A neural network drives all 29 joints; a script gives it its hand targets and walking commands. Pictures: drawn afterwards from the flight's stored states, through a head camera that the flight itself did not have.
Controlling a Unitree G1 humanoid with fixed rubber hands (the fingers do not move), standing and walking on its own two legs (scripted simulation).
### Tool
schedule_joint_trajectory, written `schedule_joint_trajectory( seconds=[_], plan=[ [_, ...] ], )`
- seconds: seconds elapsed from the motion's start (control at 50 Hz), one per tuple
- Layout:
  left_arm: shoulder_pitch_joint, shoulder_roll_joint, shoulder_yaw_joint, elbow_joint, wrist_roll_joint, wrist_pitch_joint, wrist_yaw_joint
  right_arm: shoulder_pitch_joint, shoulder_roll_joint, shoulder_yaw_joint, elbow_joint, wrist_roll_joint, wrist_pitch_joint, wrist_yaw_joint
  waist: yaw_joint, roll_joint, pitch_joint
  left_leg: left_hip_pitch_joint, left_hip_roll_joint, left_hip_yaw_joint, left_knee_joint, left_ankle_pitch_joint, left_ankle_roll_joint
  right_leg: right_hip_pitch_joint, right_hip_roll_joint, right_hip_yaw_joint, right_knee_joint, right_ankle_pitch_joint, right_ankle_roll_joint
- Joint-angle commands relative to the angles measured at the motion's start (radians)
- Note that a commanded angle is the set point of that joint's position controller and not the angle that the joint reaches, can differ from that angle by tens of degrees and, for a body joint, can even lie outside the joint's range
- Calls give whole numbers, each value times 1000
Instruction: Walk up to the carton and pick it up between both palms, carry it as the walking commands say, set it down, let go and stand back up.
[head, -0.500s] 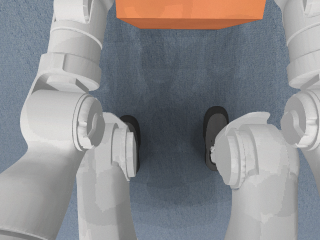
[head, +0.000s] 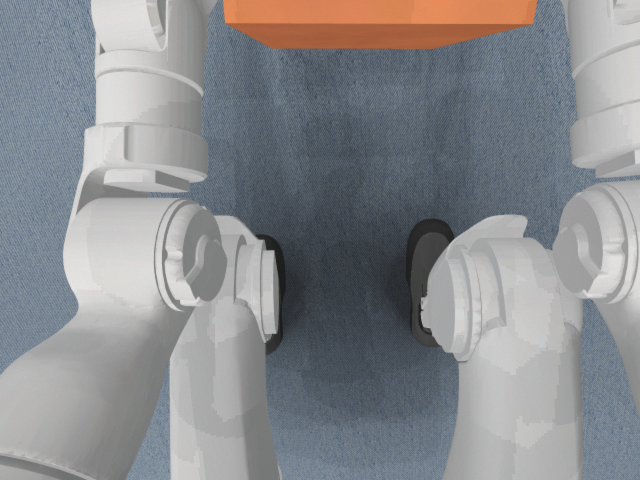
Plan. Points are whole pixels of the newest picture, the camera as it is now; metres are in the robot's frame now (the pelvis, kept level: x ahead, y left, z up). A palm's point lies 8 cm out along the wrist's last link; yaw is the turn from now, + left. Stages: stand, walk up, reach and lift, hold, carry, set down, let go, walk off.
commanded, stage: reach and lift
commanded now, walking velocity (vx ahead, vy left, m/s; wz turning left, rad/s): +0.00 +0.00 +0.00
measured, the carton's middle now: out of the picture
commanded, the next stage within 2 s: none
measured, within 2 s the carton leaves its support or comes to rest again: neither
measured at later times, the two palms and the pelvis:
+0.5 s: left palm out of the picture +0.56 +0.13 -0.05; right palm out of the picture +0.56 -0.16 -0.06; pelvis -0.01 +0.00 +0.03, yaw +0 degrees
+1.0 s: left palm out of the picture +0.54 +0.13 +0.02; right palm out of the picture +0.54 -0.16 +0.01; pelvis -0.03 +0.00 +0.08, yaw +0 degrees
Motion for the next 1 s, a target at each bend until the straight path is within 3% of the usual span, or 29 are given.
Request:
schedule_joint_trajectory(
  seconds=[0.0,0.04,0.08,0.12,0.14,0.16,0.18,0.2,0.24,0.26,0.3,0.36,0.38,0.42,0.46,0.5,0.52,0.56,0.58,0.6,0.72,0.8,0.86,0.88,0.92,0.96,0.98],
  plan=[
    [-617,-1126,-444,-77,37,81,-385,-698,1142,319,-231,11,-3,343,-20,-85,-2075,462,-97,324,-252,197,102,1045,116,-90,-284,283,28],
    [-638,-1108,-438,-117,46,84,-397,-753,1161,340,-346,35,-8,338,14,-102,-2212,493,-105,328,-244,266,100,1146,120,-79,-281,380,35],
    [-719,-1077,-507,-248,-6,85,-394,-787,1151,367,-437,68,-3,318,-9,-84,-2419,558,-110,331,-234,339,97,1276,128,-77,-258,492,34],
    [-753,-1054,-536,-326,-42,93,-382,-817,1148,399,-519,86,11,298,-20,-113,-2578,600,-122,335,-236,378,98,1384,132,-79,-258,560,39],
    [-766,-1062,-548,-346,-60,97,-377,-788,1162,395,-491,76,28,291,-41,-126,-2588,601,-121,332,-249,364,100,1410,130,-75,-262,558,41],
    [-761,-1052,-557,-351,-54,102,-378,-764,1183,398,-480,85,36,285,-19,-103,-2589,585,-122,338,-258,361,101,1424,134,-59,-280,560,40],
    [-744,-1056,-532,-294,-36,111,-378,-749,1179,366,-436,55,44,287,-33,-112,-2498,551,-122,332,-274,322,101,1361,134,-69,-284,512,38],
    [-733,-1066,-539,-295,-26,117,-376,-736,1187,372,-430,56,48,291,-10,-85,-2515,584,-122,334,-286,322,101,1349,137,-75,-297,487,39],
    [-670,-1080,-508,-195,8,129,-382,-659,1198,334,-327,11,64,300,-11,-98,-2361,516,-116,339,-307,256,99,1277,136,-83,-324,420,36],
    [-650,-1130,-512,-206,6,131,-384,-657,1198,331,-359,5,60,303,-24,-82,-2396,568,-116,326,-320,283,101,1269,135,-90,-322,438,31],
    [-596,-1148,-460,-129,45,137,-396,-624,1213,293,-298,-34,64,314,-19,-84,-2299,510,-118,320,-333,242,102,1199,137,-92,-339,385,31],
    [-609,-1169,-512,-208,31,141,-398,-618,1207,313,-358,-20,59,321,-37,-46,-2445,596,-127,319,-343,322,89,1261,142,-99,-343,465,32],
    [-632,-1165,-528,-256,16,140,-395,-645,1224,346,-418,-10,60,317,-33,-75,-2549,650,-131,310,-350,364,92,1326,143,-94,-345,521,34],
    [-687,-1132,-584,-383,-33,139,-387,-698,1219,405,-534,38,65,307,-44,-76,-2720,732,-138,312,-341,422,95,1417,149,-91,-338,581,38],
    [-738,-1092,-593,-411,-40,150,-376,-673,1218,389,-507,37,85,301,-40,-74,-2686,712,-141,314,-371,394,94,1399,156,-91,-364,548,41],
    [-706,-1105,-540,-299,2,161,-374,-627,1203,332,-363,-12,102,309,-46,-55,-2446,635,-131,309,-398,252,97,1259,146,-87,-398,358,32],
    [-697,-1125,-543,-309,-3,163,-378,-658,1224,347,-410,3,100,311,-31,-57,-2466,655,-131,315,-409,249,99,1295,149,-79,-418,341,33],
    [-676,-1147,-525,-230,20,175,-387,-632,1211,313,-349,-37,106,313,-46,-60,-2408,612,-130,311,-422,207,95,1266,144,-76,-435,297,30],
    [-677,-1138,-515,-228,25,178,-388,-687,1227,331,-402,-24,105,314,-20,-68,-2442,637,-132,316,-430,215,98,1294,147,-76,-444,296,33],
    [-661,-1146,-541,-230,14,185,-393,-695,1203,352,-441,-18,103,314,-35,-68,-2509,686,-132,315,-431,238,96,1316,146,-89,-444,323,31],
    [-677,-1140,-500,-230,23,208,-398,-755,1231,363,-473,-2,123,312,-20,-84,-2563,699,-135,308,-460,201,106,1381,148,-65,-481,253,42],
    [-670,-1132,-489,-225,30,207,-403,-675,1259,349,-403,-22,141,321,-11,-101,-2537,683,-135,310,-485,197,104,1384,142,-47,-517,236,44],
    [-670,-1142,-529,-293,6,213,-407,-699,1278,392,-491,18,143,315,2,-90,-2681,740,-143,313,-489,268,100,1485,150,-42,-524,322,48],
    [-656,-1148,-543,-285,3,219,-407,-686,1264,388,-511,8,146,309,-20,-101,-2702,765,-146,304,-499,291,102,1497,153,-58,-518,365,48],
    [-638,-1138,-521,-270,13,222,-406,-653,1272,382,-461,7,155,308,-13,-92,-2644,755,-142,299,-511,261,104,1473,151,-45,-533,323,51],
    [-635,-1145,-528,-296,1,212,-410,-629,1303,398,-466,5,156,312,-14,-126,-2659,758,-145,302,-520,265,105,1517,150,-39,-556,325,54],
    [-623,-1135,-514,-269,24,213,-411,-580,1297,364,-403,-14,161,312,-14,-98,-2588,725,-141,308,-529,245,101,1481,149,-36,-561,304,55]
  ],
)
